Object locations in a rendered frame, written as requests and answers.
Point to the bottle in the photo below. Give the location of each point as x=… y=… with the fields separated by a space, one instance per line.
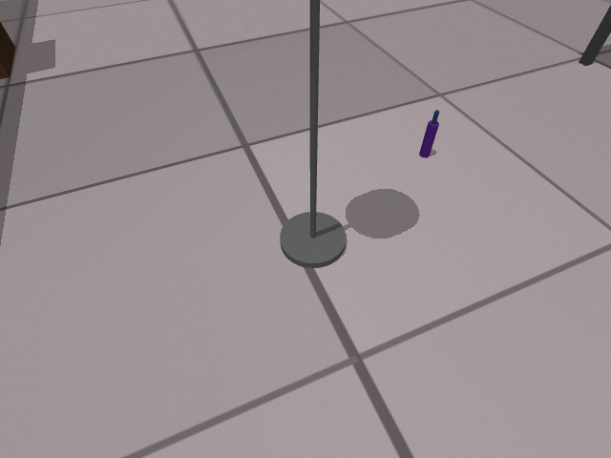
x=429 y=136

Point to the floor lamp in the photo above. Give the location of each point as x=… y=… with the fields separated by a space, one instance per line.
x=313 y=239

